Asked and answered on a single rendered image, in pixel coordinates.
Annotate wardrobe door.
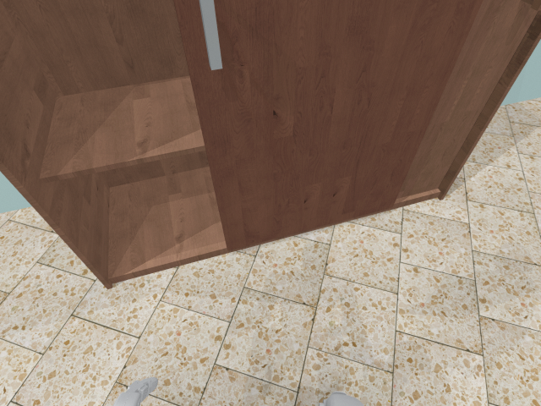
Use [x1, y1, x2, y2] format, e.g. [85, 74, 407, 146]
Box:
[173, 0, 483, 251]
[397, 0, 538, 199]

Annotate robot left hand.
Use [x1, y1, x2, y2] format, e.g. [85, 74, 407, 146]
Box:
[113, 377, 158, 406]

